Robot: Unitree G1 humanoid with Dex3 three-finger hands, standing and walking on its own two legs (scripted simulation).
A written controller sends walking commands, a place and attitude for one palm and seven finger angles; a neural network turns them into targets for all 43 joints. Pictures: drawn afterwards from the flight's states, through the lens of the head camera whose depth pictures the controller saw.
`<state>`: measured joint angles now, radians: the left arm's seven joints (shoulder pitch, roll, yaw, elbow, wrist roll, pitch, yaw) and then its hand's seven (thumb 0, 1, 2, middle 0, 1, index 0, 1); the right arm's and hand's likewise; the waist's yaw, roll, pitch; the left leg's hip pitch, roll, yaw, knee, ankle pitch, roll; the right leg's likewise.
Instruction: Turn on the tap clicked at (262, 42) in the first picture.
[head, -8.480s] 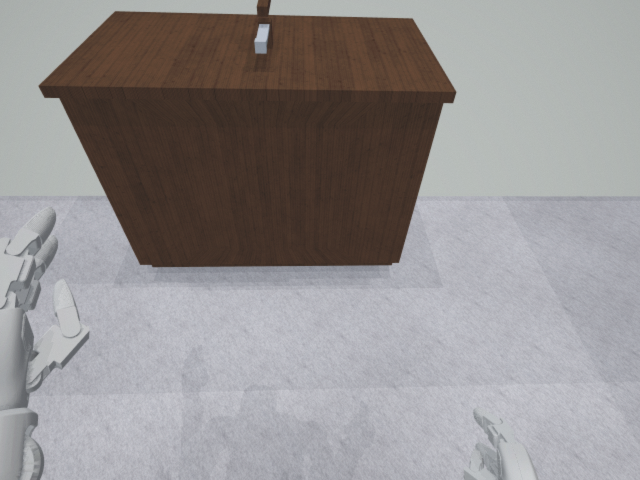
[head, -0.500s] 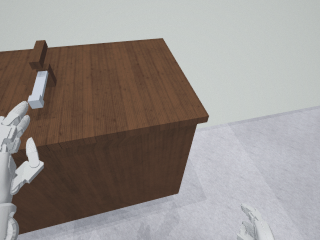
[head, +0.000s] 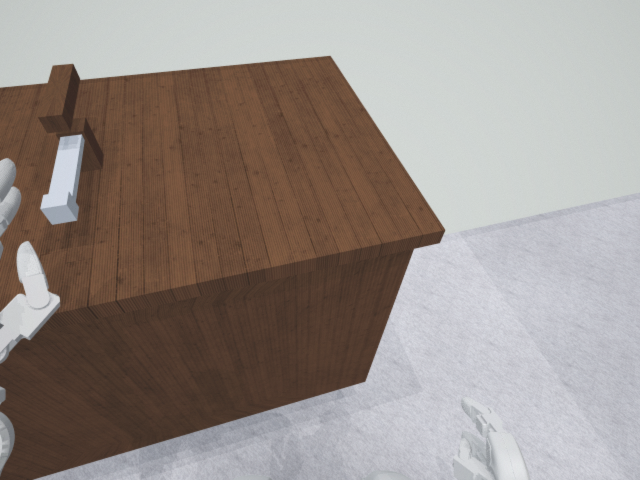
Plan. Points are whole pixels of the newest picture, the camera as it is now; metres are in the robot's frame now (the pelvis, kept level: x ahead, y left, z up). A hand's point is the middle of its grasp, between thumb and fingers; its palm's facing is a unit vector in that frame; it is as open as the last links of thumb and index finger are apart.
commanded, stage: come to a stop and stand still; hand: left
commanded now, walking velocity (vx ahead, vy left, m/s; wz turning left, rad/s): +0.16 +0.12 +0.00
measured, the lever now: (60, 207) +0.37 +0.35 +0.12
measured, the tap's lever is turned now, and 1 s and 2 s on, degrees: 0 0 0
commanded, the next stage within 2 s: look again from close up in 1.60 s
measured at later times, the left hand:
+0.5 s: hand (65, 242) +0.28 +0.27 +0.19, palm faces +0.38 -0.85 -0.38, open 7.4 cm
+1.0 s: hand (59, 276) +0.25 +0.27 +0.17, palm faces +0.25 -0.88 -0.40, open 7.4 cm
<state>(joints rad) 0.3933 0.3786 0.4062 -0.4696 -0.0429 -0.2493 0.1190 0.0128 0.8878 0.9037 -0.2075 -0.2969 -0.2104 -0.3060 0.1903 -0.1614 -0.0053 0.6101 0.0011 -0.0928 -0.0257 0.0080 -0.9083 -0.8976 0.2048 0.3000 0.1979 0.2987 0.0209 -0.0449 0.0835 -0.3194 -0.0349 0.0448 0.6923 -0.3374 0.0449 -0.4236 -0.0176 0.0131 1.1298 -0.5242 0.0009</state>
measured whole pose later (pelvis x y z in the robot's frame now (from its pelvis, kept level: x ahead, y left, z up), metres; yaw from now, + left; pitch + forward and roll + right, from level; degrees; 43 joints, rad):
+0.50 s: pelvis +0.05 +0.03 +0.02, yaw -2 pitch -1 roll +0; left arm 0.43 0.38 0.37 -0.50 -0.04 -0.20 0.14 0.01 0.89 0.90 -0.21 -0.30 -0.21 -0.31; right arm 0.16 -0.19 0.00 0.59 0.00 -0.10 -0.06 0.01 -0.91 -0.90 0.20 0.30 0.20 0.30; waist 0.02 -0.04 0.07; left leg -0.26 0.01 0.06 0.52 -0.25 0.01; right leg -0.22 -0.02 -0.04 0.54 -0.30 0.00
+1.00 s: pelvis +0.02 +0.05 +0.02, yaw -4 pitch -1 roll -1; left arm 0.46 0.37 0.31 -0.43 -0.04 -0.21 0.08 0.01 0.89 0.90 -0.21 -0.30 -0.21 -0.31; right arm 0.24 -0.22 -0.01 0.56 0.01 -0.12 -0.04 0.01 -0.91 -0.90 0.21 0.30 0.20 0.30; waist 0.01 -0.01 0.05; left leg -0.27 0.02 0.09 0.48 -0.19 0.04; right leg -0.22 -0.01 -0.01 0.45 -0.21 0.02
